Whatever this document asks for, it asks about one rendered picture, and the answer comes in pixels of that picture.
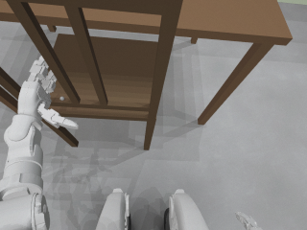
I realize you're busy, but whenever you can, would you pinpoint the left robot hand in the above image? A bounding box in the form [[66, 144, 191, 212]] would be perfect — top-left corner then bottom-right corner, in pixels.
[[17, 56, 79, 129]]

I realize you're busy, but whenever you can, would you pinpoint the right robot thigh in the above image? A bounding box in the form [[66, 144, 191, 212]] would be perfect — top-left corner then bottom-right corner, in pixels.
[[169, 193, 210, 230]]

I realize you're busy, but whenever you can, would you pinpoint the left robot upper arm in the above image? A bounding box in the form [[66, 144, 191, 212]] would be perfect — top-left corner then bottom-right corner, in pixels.
[[0, 193, 50, 230]]

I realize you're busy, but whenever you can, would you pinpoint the table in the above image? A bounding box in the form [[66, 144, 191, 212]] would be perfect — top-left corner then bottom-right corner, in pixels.
[[0, 0, 293, 126]]

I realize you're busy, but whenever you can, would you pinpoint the right robot hand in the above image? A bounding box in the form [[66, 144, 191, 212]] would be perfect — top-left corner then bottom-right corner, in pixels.
[[235, 211, 263, 230]]

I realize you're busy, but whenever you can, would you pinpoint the robot right shin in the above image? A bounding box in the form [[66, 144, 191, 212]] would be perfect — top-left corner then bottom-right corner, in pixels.
[[169, 189, 184, 230]]

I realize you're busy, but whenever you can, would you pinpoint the chair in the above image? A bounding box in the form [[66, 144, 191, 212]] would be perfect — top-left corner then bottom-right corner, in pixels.
[[0, 0, 183, 150]]

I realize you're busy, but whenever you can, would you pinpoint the left robot forearm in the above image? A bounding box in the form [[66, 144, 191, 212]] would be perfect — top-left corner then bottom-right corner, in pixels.
[[0, 114, 43, 201]]

